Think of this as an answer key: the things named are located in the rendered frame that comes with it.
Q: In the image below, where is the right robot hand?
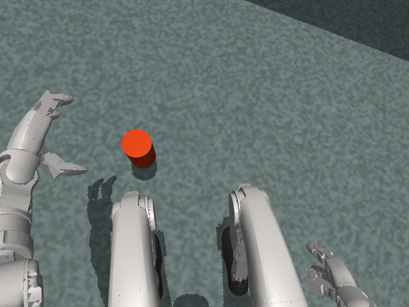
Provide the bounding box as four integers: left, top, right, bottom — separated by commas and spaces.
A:
306, 243, 357, 302

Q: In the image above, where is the right robot arm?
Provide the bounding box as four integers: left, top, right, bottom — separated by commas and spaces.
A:
336, 285, 377, 307

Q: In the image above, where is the left robot hand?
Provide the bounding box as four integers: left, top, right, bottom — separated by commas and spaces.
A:
6, 90, 88, 179

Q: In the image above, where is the right robot foot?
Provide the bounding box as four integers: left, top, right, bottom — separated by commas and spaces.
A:
222, 226, 249, 296

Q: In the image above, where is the can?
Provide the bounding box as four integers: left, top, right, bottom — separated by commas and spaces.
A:
121, 130, 156, 168

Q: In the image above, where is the left robot arm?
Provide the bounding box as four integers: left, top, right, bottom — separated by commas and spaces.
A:
0, 150, 43, 307

